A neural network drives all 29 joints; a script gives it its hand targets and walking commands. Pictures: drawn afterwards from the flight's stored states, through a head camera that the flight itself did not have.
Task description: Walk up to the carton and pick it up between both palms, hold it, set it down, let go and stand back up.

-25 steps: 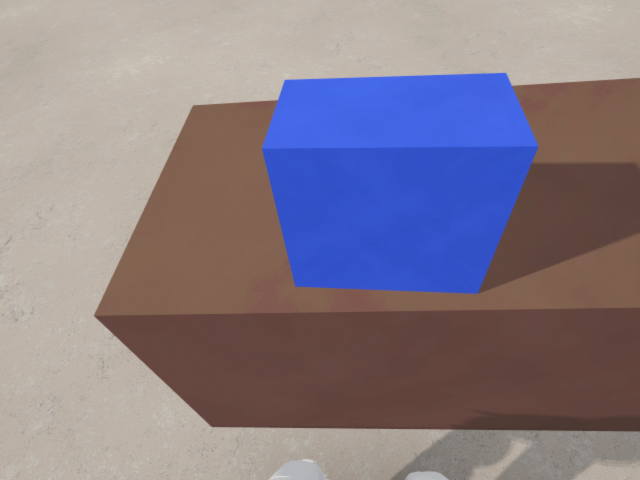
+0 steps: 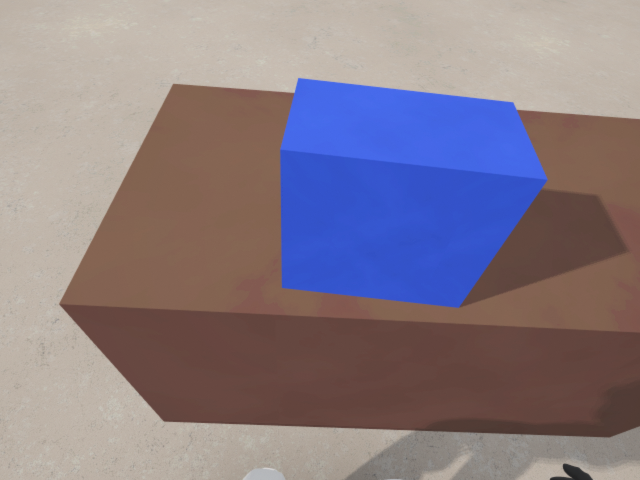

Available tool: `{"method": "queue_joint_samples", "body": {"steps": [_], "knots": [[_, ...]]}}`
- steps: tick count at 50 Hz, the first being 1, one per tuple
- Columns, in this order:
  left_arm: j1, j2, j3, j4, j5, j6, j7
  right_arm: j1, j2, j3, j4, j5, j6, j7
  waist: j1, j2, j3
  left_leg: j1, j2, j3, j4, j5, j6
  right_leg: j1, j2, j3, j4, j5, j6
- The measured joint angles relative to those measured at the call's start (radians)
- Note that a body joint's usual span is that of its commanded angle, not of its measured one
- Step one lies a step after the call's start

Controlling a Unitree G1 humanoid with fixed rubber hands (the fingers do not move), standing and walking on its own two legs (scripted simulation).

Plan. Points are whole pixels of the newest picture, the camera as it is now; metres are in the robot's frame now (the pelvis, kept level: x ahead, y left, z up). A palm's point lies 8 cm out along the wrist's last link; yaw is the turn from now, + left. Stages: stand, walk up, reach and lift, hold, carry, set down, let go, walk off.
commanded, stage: walk up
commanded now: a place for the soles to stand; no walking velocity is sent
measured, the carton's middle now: (386, 204) +0.48 -0.06 +0.06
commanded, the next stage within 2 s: none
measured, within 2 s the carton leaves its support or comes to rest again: neither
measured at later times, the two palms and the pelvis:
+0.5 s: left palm out of the picture +0.11 +0.29 -0.09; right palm out of the picture +0.09 -0.33 -0.12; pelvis +0.02 -0.02 +0.00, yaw +0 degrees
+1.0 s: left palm out of the picture +0.09 +0.26 -0.11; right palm out of the picture +0.09 -0.37 -0.11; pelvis +0.00 -0.06 -0.01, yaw -1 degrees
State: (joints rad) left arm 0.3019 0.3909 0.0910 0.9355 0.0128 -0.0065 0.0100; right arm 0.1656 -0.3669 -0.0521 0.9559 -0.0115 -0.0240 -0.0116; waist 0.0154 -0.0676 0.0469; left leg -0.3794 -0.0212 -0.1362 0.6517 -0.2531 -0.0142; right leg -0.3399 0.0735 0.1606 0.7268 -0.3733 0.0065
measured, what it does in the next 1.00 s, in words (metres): steps on the spot: right foot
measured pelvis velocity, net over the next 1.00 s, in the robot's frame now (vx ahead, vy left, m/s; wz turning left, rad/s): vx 0.00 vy -0.06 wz -0.01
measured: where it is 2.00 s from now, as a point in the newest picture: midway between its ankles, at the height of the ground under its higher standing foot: outside the picture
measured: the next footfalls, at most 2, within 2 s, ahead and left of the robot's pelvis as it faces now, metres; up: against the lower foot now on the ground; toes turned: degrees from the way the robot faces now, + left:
right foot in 0.04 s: +0.05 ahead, -0.15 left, +0.00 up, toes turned +10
left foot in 1.34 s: +0.08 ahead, +0.09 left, +0.00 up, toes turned -7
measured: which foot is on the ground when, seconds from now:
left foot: down 0.00-1.00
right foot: up 0.00-0.02, down 0.04-1.00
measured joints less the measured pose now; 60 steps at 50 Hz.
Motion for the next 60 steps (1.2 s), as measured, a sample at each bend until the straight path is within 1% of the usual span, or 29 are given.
{"method": "queue_joint_samples", "body": {"steps": [1,2,3,4,7,10,12,15,17,19,30,39,42,43,45,47,48,50,51,52,54,55,57,60], "knots": [[0.001,0.0,0.0,0.0,0.0,-0.002,0.0,-0.008,0.0,0.0,-0.005,0.0,0.004,0.0,0.0,0.002,0.0,0.0,0.0,0.0,0.006,-0.004,-0.008,0.027,-0.001,0.0,-0.046,0.039,-0.001],[0.002,0.0,0.0,0.0,0.0,-0.006,0.0,-0.018,0.0,0.0,-0.008,0.0,0.008,0.001,0.0,0.005,0.002,0.0,0.0,0.0,0.016,-0.011,-0.016,0.055,-0.002,0.0,-0.083,0.049,-0.001],[0.002,-0.008,0.0,0.003,0.001,-0.007,0.0,-0.03,0.0,0.0,-0.008,0.0,0.015,0.001,-0.001,0.019,0.002,0.004,0.007,-0.002,0.019,-0.017,-0.016,0.06,0.005,-0.003,-0.085,0.042,-0.001],[0.002,-0.017,0.0,0.003,0.005,-0.008,0.0,-0.034,0.0,0.0,-0.008,0.0,0.019,0.001,-0.001,0.033,-0.004,0.006,0.012,-0.002,0.02,-0.031,-0.004,0.061,0.01,-0.005,-0.085,0.04,-0.001],[0.0,-0.034,0.0,0.003,0.008,-0.023,-0.001,-0.035,0.0,0.0,-0.008,0.0,0.022,0.001,-0.001,0.07,-0.022,0.006,0.012,-0.002,0.03,-0.105,0.007,0.06,0.009,-0.005,-0.085,0.041,-0.008],[-0.015,-0.035,0.0,0.003,0.008,-0.035,-0.002,-0.034,0.0,0.0,0.003,0.0,0.022,0.001,-0.001,0.11,-0.025,0.01,0.012,-0.002,0.029,-0.116,0.017,0.06,0.009,-0.005,-0.085,0.038,-0.01],[-0.028,-0.035,0.0,0.003,0.008,-0.036,-0.002,-0.031,0.0,0.0,0.016,0.0,0.021,0.002,-0.001,0.133,-0.025,0.019,0.012,-0.002,0.011,-0.109,0.019,0.061,0.009,-0.005,-0.086,0.036,-0.01],[-0.051,-0.035,0.0,0.003,0.002,-0.036,-0.002,-0.018,0.0,0.0,0.041,0.0,0.018,0.003,-0.001,0.146,-0.025,0.034,0.012,-0.002,-0.02,-0.005,0.007,0.07,0.007,-0.005,-0.085,0.029,-0.01],[-0.072,-0.035,0.0,0.003,-0.003,-0.036,-0.002,-0.011,0.0,0.0,0.056,0.0,0.018,0.003,-0.001,0.143,-0.025,0.042,0.012,-0.002,-0.022,-0.007,-0.021,0.077,0.005,-0.005,-0.086,0.025,-0.009],[-0.095,-0.035,0.0,0.003,-0.004,-0.036,-0.002,-0.009,0.0,0.0,0.07,0.0,0.018,0.003,-0.001,0.134,-0.024,0.046,0.012,-0.002,-0.022,-0.017,-0.035,0.081,0.004,-0.005,-0.086,0.023,-0.009],[-0.169,-0.035,0.0,0.003,-0.004,-0.036,-0.002,-0.012,0.0,0.0,0.09,0.0,0.015,0.005,-0.001,0.063,-0.022,0.049,0.012,-0.002,-0.024,-0.021,-0.036,0.083,0.004,-0.005,-0.086,0.02,-0.008],[-0.17,-0.035,0.0,0.003,-0.003,-0.035,-0.003,-0.033,0.0,0.0,0.09,0.0,0.014,0.005,-0.001,0.058,-0.019,0.057,0.012,-0.002,-0.024,-0.021,-0.036,0.091,0.004,-0.005,-0.086,0.021,-0.008],[-0.171,-0.035,0.0,0.004,0.001,-0.01,-0.012,-0.028,0.0,0.0,0.084,0.0,-0.005,0.004,-0.001,0.058,-0.016,0.058,0.012,-0.002,-0.026,-0.02,-0.031,0.088,0.004,-0.005,-0.08,0.019,-0.008],[-0.171,-0.033,0.0,0.004,0.003,-0.002,-0.014,-0.024,0.0,0.0,0.079,0.0,-0.01,0.003,-0.001,0.057,-0.011,0.058,0.012,-0.002,-0.026,-0.019,-0.029,0.08,0.004,-0.005,-0.059,-0.003,-0.008],[-0.168,-0.027,0.0,0.004,0.008,0.012,-0.017,-0.019,0.0,0.0,0.068,0.0,-0.018,0.0,-0.001,0.055,0.003,0.058,0.018,-0.002,-0.026,-0.018,-0.029,0.053,0.004,-0.005,0.011,-0.102,-0.008],[-0.157,-0.016,0.0,0.004,0.013,0.018,-0.025,-0.019,0.0,0.0,0.057,0.0,-0.02,-0.003,-0.001,0.053,0.02,0.057,0.03,-0.002,-0.026,-0.018,-0.029,0.036,0.004,-0.005,0.035,-0.148,-0.008],[-0.15,-0.01,0.0,0.004,0.014,0.018,-0.03,-0.018,0.0,0.0,0.051,0.0,-0.02,-0.004,-0.001,0.049,0.029,0.057,0.035,-0.002,-0.026,-0.018,-0.031,0.033,0.0,-0.005,0.035,-0.136,-0.009],[-0.132,0.004,0.0,0.004,0.018,0.018,-0.036,-0.02,0.0,0.0,0.044,0.0,-0.019,-0.005,0.0,0.033,0.047,0.057,0.038,-0.001,-0.019,-0.019,-0.048,0.042,-0.01,-0.005,0.011,-0.045,-0.015],[-0.123,0.003,0.0,0.004,0.021,0.018,-0.038,-0.021,-0.001,0.0,0.042,0.0,-0.015,-0.008,0.0,0.033,0.059,0.057,0.041,-0.002,-0.008,-0.024,-0.04,0.045,-0.007,-0.009,0.008,0.012,-0.018],[-0.115,-0.003,0.0,0.004,0.024,0.018,-0.041,-0.021,-0.001,0.0,0.043,0.0,-0.008,-0.011,0.0,0.036,0.069,0.054,0.041,-0.001,0.02,-0.044,-0.021,0.053,-0.004,-0.015,0.008,0.021,-0.023],[-0.089,-0.014,0.0,0.004,0.027,0.019,-0.048,-0.022,-0.001,0.0,0.042,0.0,0.007,-0.015,0.0,0.037,0.072,0.029,0.025,0.0,0.123,-0.122,0.001,0.057,-0.003,-0.018,0.003,0.007,-0.034],[-0.078,-0.017,0.0,0.004,0.027,0.02,-0.049,-0.022,-0.001,0.0,0.041,0.0,0.01,-0.016,0.0,0.037,0.073,0.02,0.019,-0.001,0.163,-0.141,0.011,0.059,-0.003,-0.018,-0.003,0.005,-0.037],[-0.064,-0.017,0.0,0.003,0.028,0.025,-0.05,-0.021,-0.001,0.0,0.04,0.0,0.011,-0.016,0.0,0.037,0.078,0.017,0.016,-0.002,0.201,-0.148,0.021,0.063,-0.002,-0.018,-0.018,0.01,-0.042],[-0.062,-0.017,0.0,0.003,0.029,0.025,-0.05,-0.02,-0.001,0.0,0.038,0.0,0.011,-0.017,-0.001,0.038,0.088,0.017,0.016,-0.002,0.206,-0.162,0.023,0.051,-0.002,-0.02,-0.026,0.019,-0.046]]}}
